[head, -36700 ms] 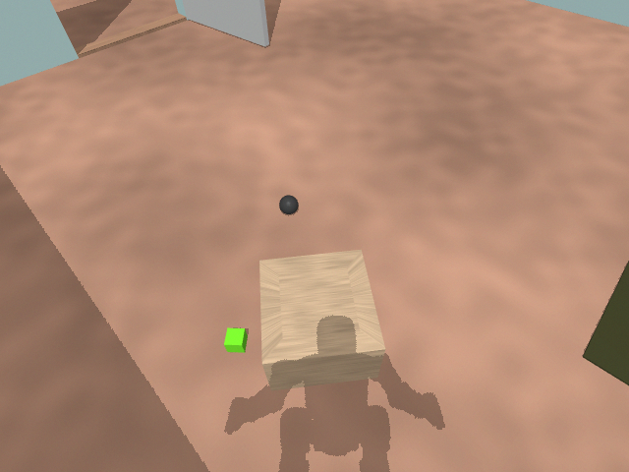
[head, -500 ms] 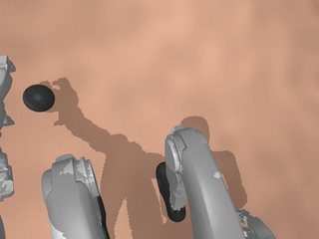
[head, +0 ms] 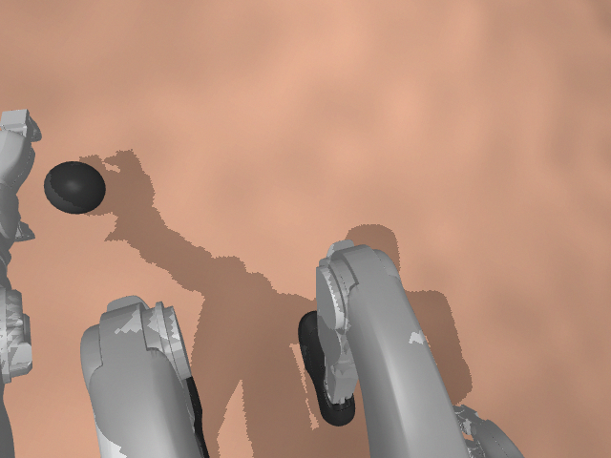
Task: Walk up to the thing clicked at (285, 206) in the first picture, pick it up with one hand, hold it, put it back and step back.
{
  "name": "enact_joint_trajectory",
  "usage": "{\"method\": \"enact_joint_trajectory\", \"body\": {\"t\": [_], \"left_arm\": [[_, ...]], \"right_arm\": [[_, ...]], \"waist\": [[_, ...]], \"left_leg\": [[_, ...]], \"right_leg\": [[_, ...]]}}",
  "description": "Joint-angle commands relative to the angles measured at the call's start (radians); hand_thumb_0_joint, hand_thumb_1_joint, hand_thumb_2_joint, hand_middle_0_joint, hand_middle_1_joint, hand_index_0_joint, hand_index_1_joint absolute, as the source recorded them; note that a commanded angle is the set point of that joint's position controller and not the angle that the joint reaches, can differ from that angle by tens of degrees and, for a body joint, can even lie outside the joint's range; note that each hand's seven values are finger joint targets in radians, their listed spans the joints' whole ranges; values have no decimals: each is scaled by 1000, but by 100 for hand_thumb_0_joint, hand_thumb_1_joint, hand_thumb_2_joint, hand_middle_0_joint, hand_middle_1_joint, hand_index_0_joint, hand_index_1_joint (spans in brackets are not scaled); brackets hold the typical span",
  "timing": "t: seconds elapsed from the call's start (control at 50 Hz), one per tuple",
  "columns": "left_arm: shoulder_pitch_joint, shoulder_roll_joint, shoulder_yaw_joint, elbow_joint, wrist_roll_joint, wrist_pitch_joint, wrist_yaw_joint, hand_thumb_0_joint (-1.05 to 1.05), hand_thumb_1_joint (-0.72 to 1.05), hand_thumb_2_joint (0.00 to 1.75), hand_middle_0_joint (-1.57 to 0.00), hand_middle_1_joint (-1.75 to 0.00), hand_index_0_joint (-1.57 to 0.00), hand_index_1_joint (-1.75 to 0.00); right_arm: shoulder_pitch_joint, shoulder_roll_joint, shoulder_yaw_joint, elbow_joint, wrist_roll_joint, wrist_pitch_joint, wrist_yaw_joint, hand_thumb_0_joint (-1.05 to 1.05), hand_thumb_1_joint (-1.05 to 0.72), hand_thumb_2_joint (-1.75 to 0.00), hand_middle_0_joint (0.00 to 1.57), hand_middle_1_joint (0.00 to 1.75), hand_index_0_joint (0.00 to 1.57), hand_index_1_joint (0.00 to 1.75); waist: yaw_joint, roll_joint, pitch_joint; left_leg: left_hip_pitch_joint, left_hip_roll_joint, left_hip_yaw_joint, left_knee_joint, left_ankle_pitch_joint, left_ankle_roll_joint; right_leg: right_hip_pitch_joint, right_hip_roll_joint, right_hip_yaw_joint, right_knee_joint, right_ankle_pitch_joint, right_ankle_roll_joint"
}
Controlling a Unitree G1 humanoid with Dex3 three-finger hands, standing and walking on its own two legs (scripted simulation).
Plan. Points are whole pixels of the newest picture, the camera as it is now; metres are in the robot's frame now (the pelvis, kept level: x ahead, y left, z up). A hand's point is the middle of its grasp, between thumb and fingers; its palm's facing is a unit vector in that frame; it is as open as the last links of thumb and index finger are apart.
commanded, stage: approach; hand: left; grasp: from above
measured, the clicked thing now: (75, 187) +0.52 +0.24 -0.29
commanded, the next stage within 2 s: close in in 0.52 s
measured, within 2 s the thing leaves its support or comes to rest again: neither
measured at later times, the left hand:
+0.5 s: hand (39, 170) +0.51 +0.26 -0.19, palm faces -0.44 -0.08 -0.89, open 13.8 cm
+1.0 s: hand (52, 177) +0.50 +0.25 -0.20, palm faces -0.45 -0.08 -0.89, open 13.6 cm
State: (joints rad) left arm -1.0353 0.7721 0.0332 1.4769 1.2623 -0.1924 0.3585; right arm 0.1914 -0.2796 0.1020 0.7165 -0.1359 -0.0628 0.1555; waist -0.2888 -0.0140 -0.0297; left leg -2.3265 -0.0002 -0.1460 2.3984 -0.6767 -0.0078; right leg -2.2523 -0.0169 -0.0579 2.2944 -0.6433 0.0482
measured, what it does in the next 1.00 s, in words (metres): stands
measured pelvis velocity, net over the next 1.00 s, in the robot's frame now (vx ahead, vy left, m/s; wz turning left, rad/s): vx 0.00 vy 0.00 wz -0.03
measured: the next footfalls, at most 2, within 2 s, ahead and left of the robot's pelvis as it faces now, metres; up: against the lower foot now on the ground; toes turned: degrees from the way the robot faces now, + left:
none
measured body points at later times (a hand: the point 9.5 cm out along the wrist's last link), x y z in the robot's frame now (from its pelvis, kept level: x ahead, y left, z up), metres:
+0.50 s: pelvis +0.00 +0.00 -0.01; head +0.27 +0.04 +0.35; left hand +0.53 +0.26 -0.14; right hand +0.00 -0.26 -0.11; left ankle +0.08 +0.13 -0.30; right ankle +0.11 -0.13 -0.30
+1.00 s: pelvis +0.00 +0.00 -0.01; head +0.26 +0.08 +0.35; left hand +0.52 +0.25 -0.15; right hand +0.02 -0.27 -0.08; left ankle +0.08 +0.13 -0.30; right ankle +0.11 -0.13 -0.30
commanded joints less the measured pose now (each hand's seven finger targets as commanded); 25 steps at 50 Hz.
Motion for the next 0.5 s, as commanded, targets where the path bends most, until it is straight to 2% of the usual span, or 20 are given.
{"method": "enact_joint_trajectory", "body": {"t": [0.0, 0.04, 0.08, 0.1, 0.14, 0.16, 0.18, 0.22, 0.24, 0.26, 0.28, 0.3, 0.32, 0.34, 0.36, 0.4, 0.42, 0.44, 0.48], "left_arm": [[-465, 125, -19, -161, -8, -9, 66, 0, -54, 102, -7, -108, -7, -107], [-491, 92, -43, -104, 0, 0, 78, 0, -54, 102, -7, -110, -8, -109], [-507, 123, -34, -64, 18, 15, 98, 0, -54, 104, -7, -110, -8, -109], [-526, 158, -16, -53, 26, 23, 112, 0, -54, 102, -7, -109, -8, -108], [-503, 160, -7, 26, 47, 53, 132, 0, -54, 102, -7, -109, -8, -108], [-519, 201, 15, 25, 60, 64, 144, 0, -53, 101, -7, -108, -8, -107], [-495, 202, 22, 37, 59, 79, 151, 0, -54, 102, -7, -108, -8, -108], [-466, 218, 40, 61, 49, 109, 159, 0, -55, 103, -7, -107, -7, -107], [-454, 235, 50, 54, 36, 121, 161, 0, -54, 101, -7, -107, -7, -107], [-435, 237, 49, 62, 35, 135, 155, 0, -54, 102, -7, -108, -7, -107], [-430, 268, 65, 35, 27, 144, 149, 0, -54, 103, -7, -108, -7, -107], [-415, 304, 84, 7, 10, 152, 144, 0, -54, 107, -8, -109, -7, -109], [-396, 318, 92, -1, -4, 158, 135, 0, -54, 105, -8, -109, -8, -109], [-364, 314, 98, 1, -20, 165, 123, 0, -53, 108, -8, -109, -8, -109], [-346, 297, 83, 1, -34, 165, 107, 0, -53, 108, -8, -111, -8, -111], [-360, 334, 107, -59, -56, 149, 71, 0, -54, 106, -8, -110, -8, -110], [-342, 342, 118, -67, -71, 141, 53, 0, -54, 103, -7, -110, -8, -110], [-341, 333, 114, -81, -80, 127, 32, 0, -55, 104, -7, -110, -7, -110], [-348, 329, 133, -111, -74, 98, 0, 0, -55, 101, -6, -110, -7, -109]], "right_arm": [[236, -269, -87, 23, -7, -14, -22, 0, -90, -90, 20, 30, 20, 30], [241, -265, -80, 28, -18, -21, -22, 0, -90, -90, 20, 30, 20, 30], [239, -271, -78, 32, -18, -22, -26, 0, -90, -90, 20, 30, 20, 30], [242, -274, -69, 29, -20, -23, -26, 0, -90, -90, 20, 30, 20, 30], [246, -273, -54, 21, -33, -26, -20, 0, -90, -90, 20, 30, 20, 30], [247, -281, -53, 16, -33, -28, -18, 0, -90, -90, 20, 30, 20, 30], [240, -277, -47, 5, -32, -25, -15, 0, -90, -90, 20, 30, 20, 30], [225, -278, -37, -10, -31, -26, -10, 0, -90, -90, 20, 30, 20, 30], [210, -278, -34, -18, -27, -28, -7, 0, -90, -90, 20, 30, 20, 30], [211, -281, -29, -25, -27, -30, -2, 0, -90, -90, 20, 30, 20, 30], [212, -282, -27, -30, -23, -30, -1, 0, -90, -90, 20, 30, 20, 30], [206, -286, -26, -38, -17, -26, -1, 0, -90, -90, 20, 30, 20, 30], [208, -286, -25, -42, -13, -26, 1, 0, -90, -90, 20, 30, 20, 30], [211, -288, -26, -46, -11, -27, 3, 0, -90, -90, 20, 30, 20, 30], [205, -283, -23, -43, -10, -26, 5, 0, -90, -90, 20, 30, 20, 30], [205, -291, -33, -53, -6, -26, 4, 0, -91, -90, 20, 30, 20, 30], [204, -289, -38, -52, -8, -24, 1, 0, -91, -90, 20, 30, 20, 30], [212, -288, -41, -46, -12, -21, 1, 0, -91, -90, 20, 30, 20, 30], [255, -308, -56, -30, -23, -18, -1, 0, -91, -90, 20, 30, 20, 30]], "waist": [[-78, 362, -651], [-107, 345, -631], [-95, 356, -627], [-91, 378, -625], [-99, 368, -622], [-94, 374, -631], [-80, 392, -646], [-72, 402, -659], [-54, 399, -669], [-66, 383, -660], [-57, 373, -682], [-36, 364, -706], [-31, 346, -717], [-34, 319, -709], [-42, 311, -688], [-53, 260, -673], [-49, 248, -672], [-58, 245, -672], [-84, 248, -641]], "left_leg": [[550, -6, 87, -254, 141, 25], [531, -6, 91, -237, 136, 27], [520, -7, 92, -242, 126, 25], [516, -8, 95, -241, 135, 25], [520, -6, 95, -231, 166, 24], [519, -6, 98, -223, 175, 26], [522, -8, 100, -232, 188, 25], [521, -8, 107, -226, 202, 28], [500, -8, 111, -227, 193, 32], [494, -7, 115, -214, 195, 37], [470, -8, 121, -208, 193, 43], [454, -7, 125, -205, 202, 47], [431, -6, 129, -191, 210, 52], [424, -6, 126, -191, 205, 55], [391, -4, 127, -187, 197, 58], [352, -5, 120, -174, 174, 63], [346, -1, 117, -171, 166, 61], [326, -1, 117, -163, 165, 62], [346, -2, 108, -155, 172, 51]], "right_leg": [[275, 40, -119, -211, 186, -83], [283, 44, -120, -216, 189, -81], [268, 46, -118, -210, 176, -85], [269, 45, -117, -203, 184, -85], [285, 46, -121, -188, 214, -85], [284, 43, -117, -187, 223, -83], [299, 47, -116, -180, 231, -87], [322, 47, -111, -176, 245, -86], [329, 49, -107, -176, 239, -85], [344, 50, -106, -176, 244, -82], [383, 54, -97, -186, 247, -76], [418, 53, -90, -191, 255, -73], [442, 51, -84, -188, 265, -68], [444, 51, -83, -187, 258, -66], [464, 55, -80, -193, 257, -62], [474, 55, -78, -197, 234, -60], [488, 57, -76, -200, 224, -59], [512, 57, -69, -202, 221, -57], [481, 51, -87, -207, 213, -67]]}}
